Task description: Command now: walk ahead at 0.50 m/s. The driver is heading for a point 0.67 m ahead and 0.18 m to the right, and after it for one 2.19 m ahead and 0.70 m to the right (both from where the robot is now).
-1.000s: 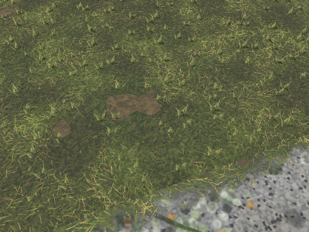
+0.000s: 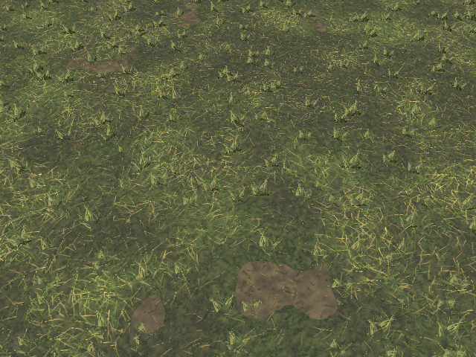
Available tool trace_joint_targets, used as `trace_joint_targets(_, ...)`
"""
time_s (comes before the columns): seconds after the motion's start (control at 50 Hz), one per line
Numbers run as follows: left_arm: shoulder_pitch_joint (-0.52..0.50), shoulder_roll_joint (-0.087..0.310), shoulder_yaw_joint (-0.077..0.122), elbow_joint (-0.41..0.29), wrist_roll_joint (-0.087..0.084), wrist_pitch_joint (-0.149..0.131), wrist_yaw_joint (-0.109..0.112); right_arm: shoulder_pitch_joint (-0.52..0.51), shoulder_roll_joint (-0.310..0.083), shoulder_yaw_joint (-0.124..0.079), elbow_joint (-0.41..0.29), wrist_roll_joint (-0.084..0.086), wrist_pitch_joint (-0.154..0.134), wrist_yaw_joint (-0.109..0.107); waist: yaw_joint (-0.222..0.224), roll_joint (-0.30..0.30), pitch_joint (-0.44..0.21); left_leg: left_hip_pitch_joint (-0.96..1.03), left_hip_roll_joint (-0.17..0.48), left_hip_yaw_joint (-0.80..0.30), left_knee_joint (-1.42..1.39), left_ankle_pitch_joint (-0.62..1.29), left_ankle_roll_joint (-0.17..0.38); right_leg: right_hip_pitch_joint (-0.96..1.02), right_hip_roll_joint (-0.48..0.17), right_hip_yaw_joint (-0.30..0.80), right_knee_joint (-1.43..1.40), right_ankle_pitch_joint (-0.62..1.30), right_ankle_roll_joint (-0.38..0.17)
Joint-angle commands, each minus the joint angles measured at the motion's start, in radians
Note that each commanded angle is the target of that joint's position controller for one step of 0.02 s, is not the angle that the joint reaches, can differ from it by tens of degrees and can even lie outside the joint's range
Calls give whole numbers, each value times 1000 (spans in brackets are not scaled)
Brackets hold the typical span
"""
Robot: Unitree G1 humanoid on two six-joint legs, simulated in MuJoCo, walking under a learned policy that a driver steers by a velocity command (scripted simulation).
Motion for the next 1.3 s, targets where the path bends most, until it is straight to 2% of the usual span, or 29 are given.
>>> trace_joint_targets(0.02,34,16,-18,-24,4,-10,16,55,42,26,-55,-20,20,26,-27,-55,45,-84,72,44,-130,190,-18,-69,-211,236,-258,265,-216)
trace_joint_targets(0.06,94,-2,-28,-14,30,-19,29,39,29,28,-53,-44,17,49,5,-46,26,-138,90,34,-233,475,-5,-37,-172,203,-201,203,-198)
trace_joint_targets(0.12,170,-22,-59,7,3,-33,50,-107,-19,25,-91,-26,11,37,62,-27,12,-195,133,-9,-618,878,-27,29,-164,225,-9,83,-162)
trace_joint_targets(0.18,162,14,-81,7,16,-15,5,-121,-20,26,-117,-28,40,43,17,-85,115,176,84,94,-575,814,-16,-359,-179,240,-45,-146,-171)
trace_joint_targets(0.24,233,45,-81,35,-4,-29,10,-248,-60,26,-163,-25,60,36,80,-50,191,-6,123,27,-769,652,-31,-61,-250,361,81,-208,-175)
trace_joint_targets(0.26,157,162,-11,30,-128,18,67,-372,-62,0,-195,197,38,37,100,-48,221,-47,67,-19,-813,550,-35,-31,-239,393,142,-25,-147)
trace_joint_targets(0.28,179,161,-6,45,-124,43,88,-359,-52,8,-184,219,28,38,98,-24,196,-60,89,-33,-892,567,-31,72,-245,374,223,38,-129)
trace_joint_targets(0.32,240,96,-1,75,-101,77,91,-271,-44,0,-137,163,12,53,101,-39,133,131,83,6,-1063,675,-11,111,-191,327,385,172,-100)
trace_joint_targets(0.34,211,65,0,80,-82,76,84,-22,-77,-26,-50,139,17,45,-4,-45,38,414,86,48,-1063,774,3,6,-145,294,616,143,-76)
trace_joint_targets(0.36,221,9,-6,100,-76,55,59,239,-118,-53,42,118,25,34,-109,98,-65,778,134,45,-950,942,36,-262,-47,211,942,-113,-19)
trace_joint_targets(0.38,269,-64,-24,94,-106,33,39,374,-125,-40,85,95,26,24,-145,236,-183,1128,249,-9,-579,1200,73,-639,9,197,1356,-576,18)
trace_joint_targets(0.4,266,19,-19,32,-145,5,32,398,-177,-58,84,106,35,11,-154,301,-289,1173,356,-163,-539,1120,155,-784,-40,229,1522,-508,49)
trace_joint_targets(0.42,177,42,-13,-44,-161,-12,37,411,-249,-84,97,114,36,6,-172,274,-333,1136,480,-390,-735,570,267,-900,-58,228,1525,-356,55)
trace_joint_targets(0.46,-16,24,-15,-104,-143,19,74,198,-134,-46,72,90,35,-14,-94,-26,-140,774,469,-437,-975,100,274,-888,-134,125,1409,-97,79)
trace_joint_targets(0.48,-42,-15,-18,-107,-132,39,79,121,-89,-30,70,74,15,-23,-60,-26,-64,611,498,-457,-942,216,260,-853,-164,198,1364,-11,78)
trace_joint_targets(0.52,-92,-3,0,-136,-113,64,68,-12,4,8,56,75,-5,-16,20,6,132,272,337,-167,-980,282,110,-725,-182,262,968,124,55)
trace_joint_targets(0.56,-106,24,16,-156,-77,62,62,-45,-75,-8,44,48,-1,-39,28,92,133,90,212,54,-1076,306,90,-449,-152,174,571,316,88)
trace_joint_targets(0.64,-245,2,-1,-213,-81,64,15,45,-164,-41,63,89,-7,-71,-21,27,86,300,267,88,-1098,448,108,-372,-152,133,209,453,58)
trace_joint_targets(0.72,-422,31,0,-296,-79,73,-14,151,-154,-61,85,107,23,-61,-95,-17,131,594,316,116,-1056,448,85,-517,-141,93,98,306,-1)
trace_joint_targets(0.8,-320,103,36,-304,-79,76,-32,125,-215,-79,48,103,53,-54,-10,22,9,590,251,258,-740,932,24,-138,-3,-57,-11,160,-64)
trace_joint_targets(0.82,-117,183,76,-251,-83,79,-23,113,-205,-74,31,91,49,-56,79,0,-97,420,209,282,-485,913,-14,189,-1,14,-24,245,-110)
trace_joint_targets(0.84,21,341,113,-229,-88,72,-9,143,-111,-37,-38,63,19,-41,79,-226,-231,-44,57,270,-23,325,-88,628,-268,526,-87,209,-278)
trace_joint_targets(0.86,100,335,103,-225,-91,71,-2,109,-108,-30,-52,75,-33,-17,90,-240,-403,-222,-48,30,147,-183,-84,783,-394,926,-298,129,-347)
trace_joint_targets(0.88,69,280,85,-222,-71,68,3,16,-168,-54,-79,117,-56,-9,97,-183,-295,-349,2,-24,170,-126,-56,751,-369,810,-312,137,-292)
trace_joint_targets(0.94,-200,175,55,-283,-71,56,6,-23,-166,-66,-91,83,-38,-46,-51,-49,-72,-148,109,0,-68,49,-45,244,-253,466,-344,435,-206)
trace_joint_targets(1.0,-201,170,54,-284,-81,44,14,-25,-128,-69,-128,76,-4,-47,-90,-49,-53,-53,96,19,-191,103,-70,92,-198,388,-382,521,-206)
trace_joint_targets(1.12,-82,180,60,-244,-88,50,40,-246,-76,-44,-203,78,-12,-33,-9,-112,-8,14,19,44,-648,445,-84,57,-133,300,-373,458,-141)
trace_joint_targets(1.24,12,185,61,-196,-86,49,40,-356,-126,-47,-265,92,-35,-3,39,-127,40,-6,4,36,-791,352,-21,252,-233,420,-295,403,-135)
trace_joint_targets(1.3,-26,193,62,-205,-86,55,41,-194,-160,-67,-233,87,-50,-3,-56,-139,-31,250,-37,79,-864,303,39,270,-191,394,-137,706,-96)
